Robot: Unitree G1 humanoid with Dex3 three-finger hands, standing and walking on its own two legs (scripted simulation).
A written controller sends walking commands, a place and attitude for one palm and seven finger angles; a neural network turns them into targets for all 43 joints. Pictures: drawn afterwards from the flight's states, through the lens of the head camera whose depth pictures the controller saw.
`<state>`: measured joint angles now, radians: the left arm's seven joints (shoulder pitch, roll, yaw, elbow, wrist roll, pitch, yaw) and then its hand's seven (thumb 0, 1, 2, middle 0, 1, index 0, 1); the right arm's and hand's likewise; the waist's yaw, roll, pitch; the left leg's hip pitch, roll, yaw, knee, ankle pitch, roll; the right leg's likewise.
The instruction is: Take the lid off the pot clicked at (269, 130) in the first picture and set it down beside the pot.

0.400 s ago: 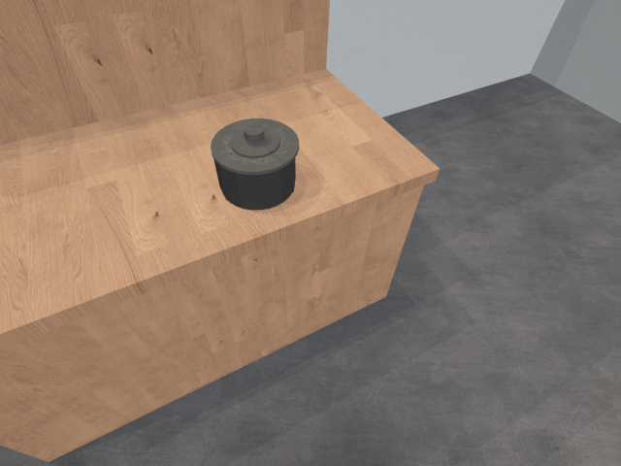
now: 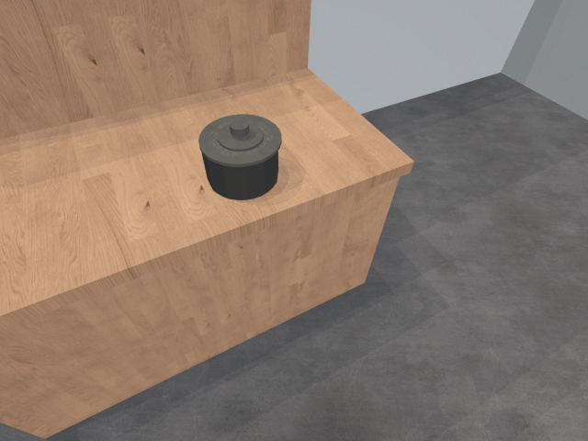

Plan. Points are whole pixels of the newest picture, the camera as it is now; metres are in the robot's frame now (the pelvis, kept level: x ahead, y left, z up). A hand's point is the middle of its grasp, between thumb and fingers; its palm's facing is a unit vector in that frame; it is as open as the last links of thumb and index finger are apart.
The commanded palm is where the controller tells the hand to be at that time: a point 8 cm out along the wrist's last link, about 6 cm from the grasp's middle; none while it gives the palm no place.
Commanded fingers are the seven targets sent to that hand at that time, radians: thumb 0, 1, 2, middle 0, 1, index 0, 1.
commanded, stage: look at it before walking up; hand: left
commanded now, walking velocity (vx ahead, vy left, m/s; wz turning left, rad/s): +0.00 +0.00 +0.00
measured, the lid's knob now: (239, 127) +0.71 +0.17 +0.02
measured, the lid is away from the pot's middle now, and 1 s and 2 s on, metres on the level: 0.00 0.00 0.00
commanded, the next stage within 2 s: walk to a spot facing it in 0.24 s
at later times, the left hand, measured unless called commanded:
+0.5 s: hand out of the picture +0.00 +0.17 -0.18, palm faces +0.01 -0.98 -0.20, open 7.4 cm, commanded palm none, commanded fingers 0.00 0.90 0.90 -0.20 -0.30 -0.20 -0.30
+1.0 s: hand out of the picture +0.06 +0.14 -0.16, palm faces -0.20 -0.94 -0.27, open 7.4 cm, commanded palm none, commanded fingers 0.00 0.90 0.90 -0.20 -0.30 -0.20 -0.30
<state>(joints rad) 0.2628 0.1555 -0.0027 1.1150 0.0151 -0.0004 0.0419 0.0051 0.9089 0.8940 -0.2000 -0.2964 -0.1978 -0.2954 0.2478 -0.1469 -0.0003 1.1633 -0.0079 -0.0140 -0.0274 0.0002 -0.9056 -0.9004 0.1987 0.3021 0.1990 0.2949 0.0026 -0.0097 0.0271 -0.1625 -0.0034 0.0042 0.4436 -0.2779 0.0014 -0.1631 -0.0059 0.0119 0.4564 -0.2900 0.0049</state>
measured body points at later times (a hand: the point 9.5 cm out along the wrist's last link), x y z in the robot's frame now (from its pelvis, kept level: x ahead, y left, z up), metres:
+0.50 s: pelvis +0.00 +0.00 +0.00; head +0.02 +0.00 +0.45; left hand +0.00 +0.22 -0.16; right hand -0.01 -0.23 -0.16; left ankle -0.03 +0.12 -0.74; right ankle -0.03 -0.12 -0.74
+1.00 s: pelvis -0.01 -0.05 +0.00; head +0.04 -0.08 +0.45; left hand +0.07 +0.19 -0.13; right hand +0.05 -0.33 -0.14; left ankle +0.03 +0.12 -0.67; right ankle -0.03 -0.11 -0.74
